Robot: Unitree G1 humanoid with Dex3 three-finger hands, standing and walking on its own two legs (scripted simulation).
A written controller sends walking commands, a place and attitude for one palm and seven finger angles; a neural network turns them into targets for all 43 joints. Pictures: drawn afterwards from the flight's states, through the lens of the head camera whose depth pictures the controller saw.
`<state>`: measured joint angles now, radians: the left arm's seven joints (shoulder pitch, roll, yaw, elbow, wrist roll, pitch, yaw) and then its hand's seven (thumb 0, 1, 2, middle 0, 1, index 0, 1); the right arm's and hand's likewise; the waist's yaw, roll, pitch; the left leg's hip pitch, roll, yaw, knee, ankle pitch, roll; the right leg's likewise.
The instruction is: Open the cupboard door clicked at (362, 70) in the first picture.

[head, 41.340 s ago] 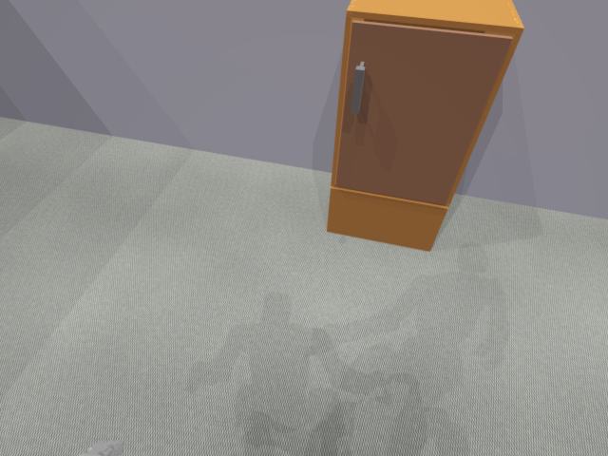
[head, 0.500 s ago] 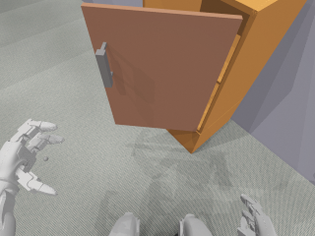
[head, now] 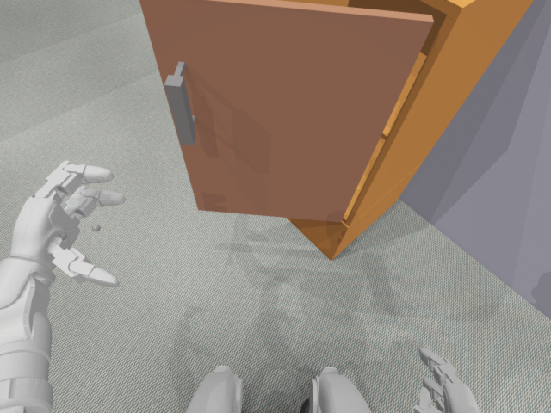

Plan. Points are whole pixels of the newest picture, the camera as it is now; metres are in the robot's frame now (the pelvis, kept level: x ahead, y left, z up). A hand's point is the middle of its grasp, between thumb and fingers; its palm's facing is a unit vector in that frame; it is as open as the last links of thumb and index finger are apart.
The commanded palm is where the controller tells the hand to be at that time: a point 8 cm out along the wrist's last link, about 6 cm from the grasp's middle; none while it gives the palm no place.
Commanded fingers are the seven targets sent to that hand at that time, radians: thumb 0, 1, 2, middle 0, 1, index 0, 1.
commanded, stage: move the hooked fingers beside the handle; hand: left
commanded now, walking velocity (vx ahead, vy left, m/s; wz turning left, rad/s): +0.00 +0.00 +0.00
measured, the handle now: (184, 104) +0.61 +0.18 +0.04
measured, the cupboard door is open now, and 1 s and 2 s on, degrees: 44 44 44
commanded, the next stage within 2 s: slide the fingers in behind the handle in 2.00 s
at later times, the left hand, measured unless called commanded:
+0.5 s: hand (116, 176) +0.43 +0.25 +0.05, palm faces -0.05 -1.00 -0.03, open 13.9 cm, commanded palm +0.42 +0.30 +0.04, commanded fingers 0.00 -0.50 0.30 -0.30 -1.20 -0.30 -1.20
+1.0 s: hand (133, 138) +0.51 +0.25 +0.04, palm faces -0.06 -1.00 -0.03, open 13.9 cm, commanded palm +0.51 +0.29 +0.04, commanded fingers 0.00 -0.50 0.30 -0.30 -1.20 -0.30 -1.20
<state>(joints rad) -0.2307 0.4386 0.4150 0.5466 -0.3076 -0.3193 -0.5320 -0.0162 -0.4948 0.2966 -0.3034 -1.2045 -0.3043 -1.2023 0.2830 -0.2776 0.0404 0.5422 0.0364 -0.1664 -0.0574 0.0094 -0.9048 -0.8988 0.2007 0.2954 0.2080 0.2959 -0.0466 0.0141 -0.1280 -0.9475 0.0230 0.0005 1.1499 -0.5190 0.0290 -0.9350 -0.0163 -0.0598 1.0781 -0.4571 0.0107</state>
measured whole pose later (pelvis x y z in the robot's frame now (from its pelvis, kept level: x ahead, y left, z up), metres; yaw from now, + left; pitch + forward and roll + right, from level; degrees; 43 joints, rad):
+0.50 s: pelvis +0.00 +0.00 -0.01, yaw -1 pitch +22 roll -3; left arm -0.59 0.55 0.48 0.92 -0.21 -0.38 -0.53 -0.02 -0.49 0.30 -0.30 -1.20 -0.30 -1.20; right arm 0.33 -0.29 0.03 0.60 0.02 -0.06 -0.04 0.01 -0.91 -0.90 0.20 0.30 0.21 0.30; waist -0.10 0.01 -0.12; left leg -1.04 0.04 0.00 1.18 -0.53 0.03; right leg -1.03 0.00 -0.06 1.10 -0.46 0.01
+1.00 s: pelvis -0.01 +0.00 -0.03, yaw -2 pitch +27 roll -5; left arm -0.95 0.74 0.52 1.21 -0.10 -0.36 -0.51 -0.02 -0.50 0.30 -0.30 -1.20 -0.30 -1.20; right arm 0.35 -0.30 0.07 0.60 0.00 0.02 -0.03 0.00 -0.91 -0.90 0.20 0.30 0.21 0.30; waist -0.19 0.02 -0.10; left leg -1.20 0.05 -0.02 1.26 -0.54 0.03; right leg -1.17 0.01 -0.07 1.16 -0.45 0.01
